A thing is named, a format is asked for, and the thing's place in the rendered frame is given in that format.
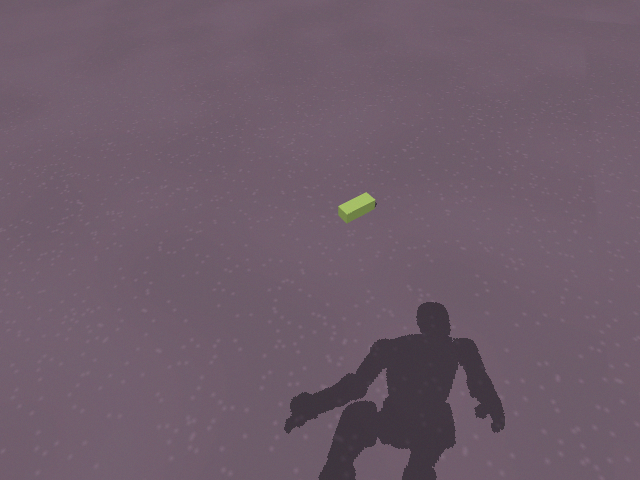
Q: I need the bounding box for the carton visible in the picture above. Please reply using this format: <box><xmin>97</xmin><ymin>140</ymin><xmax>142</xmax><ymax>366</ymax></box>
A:
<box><xmin>338</xmin><ymin>192</ymin><xmax>375</xmax><ymax>223</ymax></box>

